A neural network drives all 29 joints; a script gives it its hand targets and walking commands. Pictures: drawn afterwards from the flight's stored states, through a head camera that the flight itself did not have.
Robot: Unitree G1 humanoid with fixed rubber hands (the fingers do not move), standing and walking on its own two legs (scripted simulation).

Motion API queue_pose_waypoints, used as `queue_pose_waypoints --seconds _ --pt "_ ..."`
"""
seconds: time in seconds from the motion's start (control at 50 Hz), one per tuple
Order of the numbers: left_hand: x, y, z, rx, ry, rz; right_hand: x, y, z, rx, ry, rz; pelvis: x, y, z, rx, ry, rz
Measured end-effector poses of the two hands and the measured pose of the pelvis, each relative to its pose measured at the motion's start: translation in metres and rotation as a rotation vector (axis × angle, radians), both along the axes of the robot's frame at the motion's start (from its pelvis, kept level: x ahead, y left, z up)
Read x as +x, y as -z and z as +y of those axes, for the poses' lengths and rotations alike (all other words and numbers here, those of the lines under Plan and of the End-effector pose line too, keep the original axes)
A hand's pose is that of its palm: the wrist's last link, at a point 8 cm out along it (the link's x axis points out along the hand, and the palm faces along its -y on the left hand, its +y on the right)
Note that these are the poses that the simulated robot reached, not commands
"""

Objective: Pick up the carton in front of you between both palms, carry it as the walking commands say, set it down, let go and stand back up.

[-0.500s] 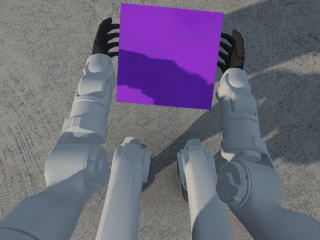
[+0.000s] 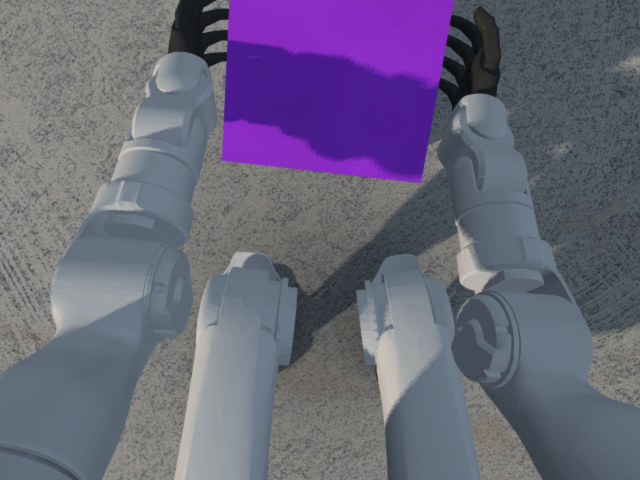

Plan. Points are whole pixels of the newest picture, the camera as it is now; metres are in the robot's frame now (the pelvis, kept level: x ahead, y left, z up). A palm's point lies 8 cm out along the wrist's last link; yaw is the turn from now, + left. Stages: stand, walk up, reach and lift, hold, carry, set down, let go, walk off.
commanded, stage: set down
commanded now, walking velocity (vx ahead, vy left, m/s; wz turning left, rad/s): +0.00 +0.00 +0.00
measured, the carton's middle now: (329, 85) +0.52 +0.01 -0.25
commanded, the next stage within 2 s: none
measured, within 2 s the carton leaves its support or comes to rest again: rests again in 0.60 s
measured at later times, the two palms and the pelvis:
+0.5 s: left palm (190, 53) +0.53 +0.16 -0.16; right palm (471, 86) +0.51 -0.14 -0.15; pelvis +0.00 +0.00 -0.01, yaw -1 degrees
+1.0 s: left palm (192, 60) +0.53 +0.17 -0.19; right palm (468, 90) +0.51 -0.14 -0.18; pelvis +0.01 +0.00 -0.02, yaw -1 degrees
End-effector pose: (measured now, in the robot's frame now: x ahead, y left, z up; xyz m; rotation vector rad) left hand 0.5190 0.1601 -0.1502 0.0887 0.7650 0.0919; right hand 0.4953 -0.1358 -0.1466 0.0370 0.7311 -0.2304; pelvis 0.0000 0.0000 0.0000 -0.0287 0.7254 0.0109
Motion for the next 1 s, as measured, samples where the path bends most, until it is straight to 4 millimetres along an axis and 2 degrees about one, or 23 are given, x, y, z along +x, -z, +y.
queue_pose_waypoints --seconds 0.4,0.82,0.94,1.0 --pt "0.004 0.004 0.005 -0.030 0.039 0.000 0.008 0.003 -0.003 0.008 -0.062 0.001 -0.004 0.007 -0.002 -0.004 0.007 -0.034" --pt "0.019 0.026 0.006 -0.057 0.055 -0.019 0.024 0.024 -0.006 0.021 -0.094 -0.010 0.011 0.010 0.002 -0.010 0.009 0.002" --pt "0.018 0.028 0.007 -0.068 0.055 -0.041 0.023 0.026 -0.007 0.021 -0.099 -0.027 0.012 0.013 0.000 -0.009 0.011 -0.001" --pt "0.009 0.037 0.010 -0.048 0.068 -0.020 0.014 0.035 -0.009 -0.004 -0.133 0.017 0.010 0.015 0.000 -0.010 0.013 -0.016"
